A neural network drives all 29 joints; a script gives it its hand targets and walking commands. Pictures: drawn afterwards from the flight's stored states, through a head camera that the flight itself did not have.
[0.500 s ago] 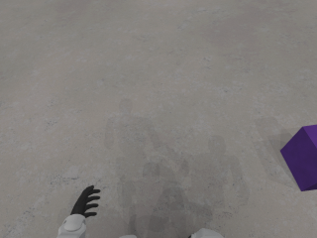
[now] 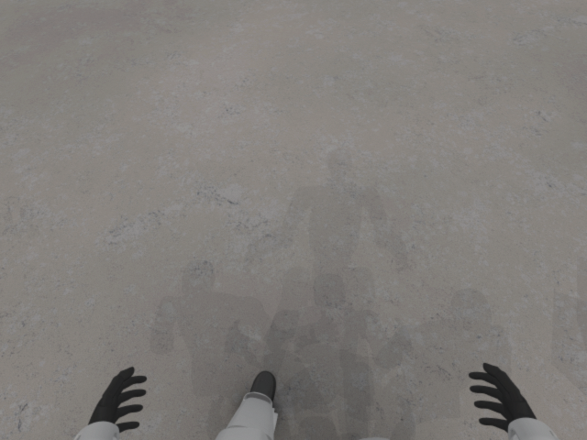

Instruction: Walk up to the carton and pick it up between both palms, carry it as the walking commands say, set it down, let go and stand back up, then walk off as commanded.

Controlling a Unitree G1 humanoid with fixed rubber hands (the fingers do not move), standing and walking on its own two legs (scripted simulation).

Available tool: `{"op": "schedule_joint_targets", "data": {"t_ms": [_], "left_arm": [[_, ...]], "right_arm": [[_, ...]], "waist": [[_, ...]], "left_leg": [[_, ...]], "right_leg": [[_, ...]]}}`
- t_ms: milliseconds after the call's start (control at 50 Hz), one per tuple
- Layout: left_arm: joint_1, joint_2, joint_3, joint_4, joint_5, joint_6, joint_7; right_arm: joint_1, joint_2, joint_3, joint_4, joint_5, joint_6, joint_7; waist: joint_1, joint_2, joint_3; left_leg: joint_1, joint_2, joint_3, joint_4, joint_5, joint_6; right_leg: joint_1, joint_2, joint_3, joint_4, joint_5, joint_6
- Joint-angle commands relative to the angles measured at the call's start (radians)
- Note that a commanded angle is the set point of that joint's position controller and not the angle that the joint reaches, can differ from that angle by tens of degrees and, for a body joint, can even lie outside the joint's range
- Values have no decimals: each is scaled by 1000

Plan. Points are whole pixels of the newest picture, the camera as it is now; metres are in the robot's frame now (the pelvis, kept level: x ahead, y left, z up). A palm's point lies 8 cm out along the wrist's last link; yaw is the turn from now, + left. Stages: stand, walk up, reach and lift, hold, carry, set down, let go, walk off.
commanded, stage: walk off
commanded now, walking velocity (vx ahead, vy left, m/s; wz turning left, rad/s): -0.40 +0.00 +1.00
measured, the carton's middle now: out of the picture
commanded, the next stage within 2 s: none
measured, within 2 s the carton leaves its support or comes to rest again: neither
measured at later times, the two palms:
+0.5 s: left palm out of the picture -0.22 +0.28 -0.10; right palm out of the picture -0.01 -0.24 -0.10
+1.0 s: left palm out of the picture -0.42 +0.06 -0.07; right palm out of the picture -0.03 -0.31 -0.12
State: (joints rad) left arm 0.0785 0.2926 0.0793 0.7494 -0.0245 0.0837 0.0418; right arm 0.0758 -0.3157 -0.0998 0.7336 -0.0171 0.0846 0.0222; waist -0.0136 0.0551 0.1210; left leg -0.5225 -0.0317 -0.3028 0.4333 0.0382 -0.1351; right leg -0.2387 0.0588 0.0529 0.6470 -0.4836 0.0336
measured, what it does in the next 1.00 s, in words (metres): walks backwards, turning left: left foot, then right foot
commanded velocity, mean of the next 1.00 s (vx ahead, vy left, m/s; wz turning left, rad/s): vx -0.22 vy -0.09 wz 0.54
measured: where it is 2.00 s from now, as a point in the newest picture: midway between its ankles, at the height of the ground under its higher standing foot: outside the picture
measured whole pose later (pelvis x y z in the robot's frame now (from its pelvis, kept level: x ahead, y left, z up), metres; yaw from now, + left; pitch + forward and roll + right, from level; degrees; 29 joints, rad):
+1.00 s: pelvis -0.27 -0.17 +0.02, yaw +45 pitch +1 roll +1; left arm 0.27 0.22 0.04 0.83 0.03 0.06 -0.01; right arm 0.22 -0.31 -0.10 0.87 -0.03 0.07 -0.02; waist 0.00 0.10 0.02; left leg -0.50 -0.06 -0.10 1.19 -0.45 -0.03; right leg -0.20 0.00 -0.10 0.49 -0.31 -0.06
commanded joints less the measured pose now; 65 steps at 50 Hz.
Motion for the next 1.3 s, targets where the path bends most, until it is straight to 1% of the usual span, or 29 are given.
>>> {"op": "schedule_joint_targets", "data": {"t_ms": [0,40,80,100,220,240,320,360,400,440,500,540,580,680,760,800,820,860,880,920,960,1000,1040,1060,1100,1120,1140,1160,1280], "left_arm": [[95,319,79,-43,47,-7,8],[-131,148,53,-96,78,1,14],[-181,65,7,-133,40,-23,3],[-244,94,14,-146,48,-20,18],[-19,77,5,-98,36,-18,10],[66,97,19,-73,38,-24,-2],[126,201,48,-21,33,-15,-7],[121,176,58,-5,36,-17,-8],[5,90,29,-91,24,-9,-36],[-127,63,12,-131,26,-12,-62],[-84,-2,2,-103,22,-9,-55],[21,87,29,-74,31,-15,-61],[-2,102,29,-44,37,-14,-54],[52,76,25,-25,38,-17,-56],[314,76,28,97,45,8,-7],[121,228,29,-11,54,0,-35],[97,231,46,-17,74,-9,-57],[29,81,-1,-28,66,-36,-74],[-17,88,-7,-66,71,-34,-56],[-9,127,4,-32,64,-48,-39],[194,113,-2,45,34,-45,-37],[229,53,-20,80,42,-40,-17],[309,45,-23,122,56,-22,-21],[294,77,-14,111,44,-17,-20],[242,68,-8,96,36,-38,-18],[251,42,-24,66,45,-48,-20],[208,31,-21,59,55,-44,-25],[153,137,12,45,60,-28,-30],[224,39,-5,73,28,-30,-71]], "right_arm": [[52,-33,-11,-71,3,-34,-7],[-11,-156,-49,-32,-22,-14,12],[102,-154,-63,24,1,6,33],[243,-138,-66,44,14,16,28],[47,-101,-47,-20,20,23,30],[24,-97,-36,-42,12,28,32],[143,-68,-36,-6,30,10,8],[194,-51,-24,12,15,-1,-1],[245,-273,-56,-11,7,-3,-8],[227,-254,-66,-17,-13,-18,-11],[25,-214,-53,-28,-22,-8,-36],[-11,-165,-33,-68,3,-3,-27],[11,-212,-62,-98,-14,-14,-25],[90,-180,-46,-23,-12,-19,-16],[172,-171,-37,8,0,-22,-27],[184,-21,-5,7,-32,-19,-55],[51,-95,-10,-14,-21,-25,-62],[-8,-160,-28,19,-8,-17,-56],[73,-159,-42,41,10,-23,-50],[162,-68,-21,89,-23,-29,-49],[66,-1,11,57,-22,-34,-35],[85,-24,12,65,-10,-53,-41],[126,-11,22,73,-4,-51,-63],[166,-26,8,108,8,-47,-72],[228,-114,-5,121,-4,-64,-92],[276,-93,9,141,-9,-72,-98],[249,-138,15,133,-9,-65,-100],[267,-183,-15,163,-12,-68,-112],[86,-130,-10,151,-24,-92,-87]], "waist": [[29,-390,-123],[12,-342,-51],[-79,-87,-113],[-152,-136,-189],[40,-315,-101],[79,-350,-102],[53,-414,-258],[2,-147,-151],[-69,255,15],[-75,155,-77],[-7,309,-97],[41,229,-156],[-31,165,-243],[-77,329,-213],[-14,155,-218],[-42,-396,-71],[53,-539,-114],[40,-177,-28],[-37,-75,-29],[-86,-81,-125],[27,-278,-25],[34,-368,-109],[71,-401,-140],[75,-236,-201],[1,-69,-115],[-31,129,-145],[-20,174,-30],[-42,24,-87],[10,297,-116]], "left_leg": [[-207,-133,189,500,-668,-48],[-56,-13,177,959,-586,-32],[68,-16,178,1137,-495,16],[63,-38,233,1198,-445,14],[-116,42,307,807,-375,-15],[-190,71,302,596,-473,-10],[177,71,354,176,-656,46],[287,116,329,-25,-231,62],[391,468,-262,-95,426,159],[240,404,-52,-51,353,244],[141,229,48,-23,86,189],[200,234,42,31,237,187],[284,248,-67,-31,-72,168],[334,247,-133,-82,-160,182],[212,164,-126,-15,-418,70],[-100,-105,230,480,-688,58],[-35,-16,204,681,-634,60],[49,-54,163,883,-527,96],[40,-53,178,925,-508,101],[-19,-37,198,836,-480,133],[-100,-1,224,631,-483,107],[20,32,263,312,-580,107],[77,15,344,115,-604,95],[231,6,372,66,-532,93],[480,121,256,-90,-118,130],[546,440,-76,-167,122,185],[447,550,-181,-178,211,272],[406,536,-120,-157,212,362],[400,295,258,-85,136,221]], "right_leg": [[60,-557,380,-417,144,-189],[-363,-556,225,-424,395,-317],[-307,-354,8,-324,695,-203],[-210,-329,-111,-274,725,-166],[166,-356,-64,-278,358,-197],[362,-392,-50,-231,530,-192],[364,-457,-142,-172,582,-156],[145,-425,-244,-33,627,-67],[-477,-152,-250,324,-205,47],[-346,-173,-54,533,-16,14],[-296,-148,-26,607,101,29],[-283,-110,-32,639,149,20],[-284,-91,-39,510,165,42],[-167,-58,-45,156,-14,46],[174,-77,-72,-358,110,-31],[2,-448,309,-427,92,-129],[-179,-439,235,-423,33,-246],[-257,-296,81,-443,175,-204],[-182,-238,41,-381,255,-169],[-8,-234,20,-341,301,-129],[129,-234,12,-342,331,-151],[231,-239,-3,-293,414,-188],[316,-257,12,-206,691,-200],[248,-281,65,-251,495,-180],[-79,-242,19,-220,499,-79],[-209,-121,-123,-8,339,-51],[-358,-49,-97,111,-32,-15],[-259,-90,-29,331,-9,-40],[-224,-126,-55,187,97,36]]}}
